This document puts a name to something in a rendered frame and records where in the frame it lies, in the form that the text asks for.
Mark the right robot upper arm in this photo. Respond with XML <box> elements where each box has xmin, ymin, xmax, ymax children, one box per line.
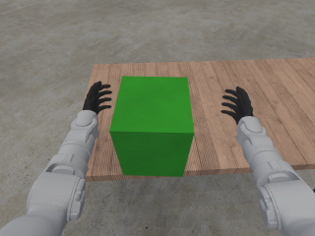
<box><xmin>257</xmin><ymin>180</ymin><xmax>315</xmax><ymax>236</ymax></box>

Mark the robot left forearm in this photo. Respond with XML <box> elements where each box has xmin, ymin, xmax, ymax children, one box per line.
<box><xmin>27</xmin><ymin>110</ymin><xmax>99</xmax><ymax>212</ymax></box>

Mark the carton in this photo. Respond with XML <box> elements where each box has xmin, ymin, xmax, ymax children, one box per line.
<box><xmin>109</xmin><ymin>76</ymin><xmax>195</xmax><ymax>177</ymax></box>

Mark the left robot hand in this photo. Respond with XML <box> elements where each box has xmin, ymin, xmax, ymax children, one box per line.
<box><xmin>83</xmin><ymin>81</ymin><xmax>112</xmax><ymax>116</ymax></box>

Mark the table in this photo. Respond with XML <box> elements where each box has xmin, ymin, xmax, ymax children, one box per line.
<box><xmin>82</xmin><ymin>58</ymin><xmax>315</xmax><ymax>193</ymax></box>

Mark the left robot upper arm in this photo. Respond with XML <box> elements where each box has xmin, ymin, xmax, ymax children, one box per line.
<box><xmin>0</xmin><ymin>172</ymin><xmax>87</xmax><ymax>236</ymax></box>

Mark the right robot hand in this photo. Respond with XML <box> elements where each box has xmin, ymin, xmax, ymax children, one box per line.
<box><xmin>221</xmin><ymin>87</ymin><xmax>253</xmax><ymax>125</ymax></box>

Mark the robot right forearm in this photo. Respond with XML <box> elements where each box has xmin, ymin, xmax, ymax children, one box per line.
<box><xmin>236</xmin><ymin>116</ymin><xmax>315</xmax><ymax>197</ymax></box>

